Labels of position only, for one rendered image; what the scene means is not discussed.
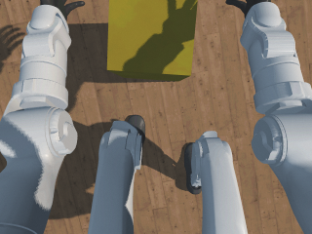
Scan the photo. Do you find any robot right hand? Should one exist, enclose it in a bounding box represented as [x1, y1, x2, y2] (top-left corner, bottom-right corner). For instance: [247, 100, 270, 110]
[225, 0, 271, 18]

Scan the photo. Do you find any left robot forearm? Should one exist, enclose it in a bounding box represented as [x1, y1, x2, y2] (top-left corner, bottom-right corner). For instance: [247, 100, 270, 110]
[0, 5, 71, 155]

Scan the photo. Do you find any left robot foot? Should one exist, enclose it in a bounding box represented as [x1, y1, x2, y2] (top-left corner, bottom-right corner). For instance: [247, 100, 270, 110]
[128, 115, 145, 162]

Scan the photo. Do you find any robot left upper arm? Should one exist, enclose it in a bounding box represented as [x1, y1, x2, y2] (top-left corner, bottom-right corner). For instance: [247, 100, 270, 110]
[0, 106, 78, 234]

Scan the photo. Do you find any robot left hand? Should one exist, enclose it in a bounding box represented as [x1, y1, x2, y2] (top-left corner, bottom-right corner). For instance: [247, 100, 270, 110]
[40, 0, 85, 21]

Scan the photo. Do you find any right robot forearm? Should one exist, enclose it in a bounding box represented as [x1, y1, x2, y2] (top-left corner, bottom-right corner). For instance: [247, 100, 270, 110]
[240, 2, 312, 116]

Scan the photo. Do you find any robot right upper arm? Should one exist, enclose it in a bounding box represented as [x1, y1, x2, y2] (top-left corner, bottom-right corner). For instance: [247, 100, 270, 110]
[251, 113, 312, 234]

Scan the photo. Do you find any right robot foot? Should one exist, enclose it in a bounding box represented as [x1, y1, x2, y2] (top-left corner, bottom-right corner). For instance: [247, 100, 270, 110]
[184, 142, 202, 195]

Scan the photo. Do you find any robot foot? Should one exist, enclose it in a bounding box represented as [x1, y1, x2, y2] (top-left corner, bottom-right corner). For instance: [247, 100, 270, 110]
[128, 115, 145, 162]
[184, 142, 202, 195]

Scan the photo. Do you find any carton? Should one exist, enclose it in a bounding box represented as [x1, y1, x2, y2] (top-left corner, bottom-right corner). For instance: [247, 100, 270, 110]
[106, 0, 198, 82]

